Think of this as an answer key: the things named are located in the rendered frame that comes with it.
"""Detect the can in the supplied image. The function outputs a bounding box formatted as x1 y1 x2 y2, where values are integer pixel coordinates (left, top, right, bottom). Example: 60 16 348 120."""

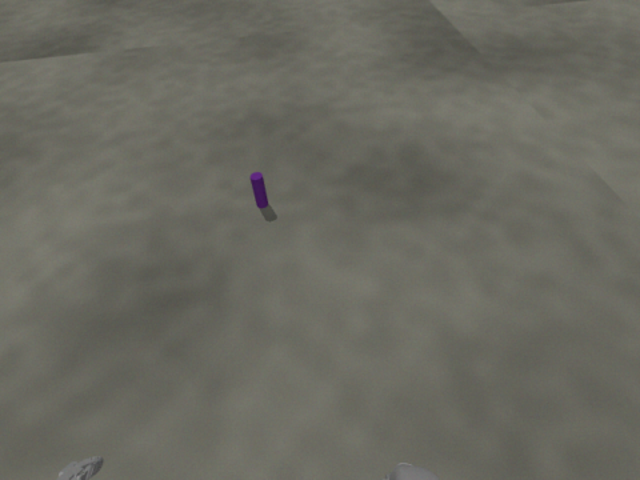
250 172 268 208

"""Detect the left robot hand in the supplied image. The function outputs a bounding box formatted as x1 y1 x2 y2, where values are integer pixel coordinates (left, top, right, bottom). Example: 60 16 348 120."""
56 456 103 480

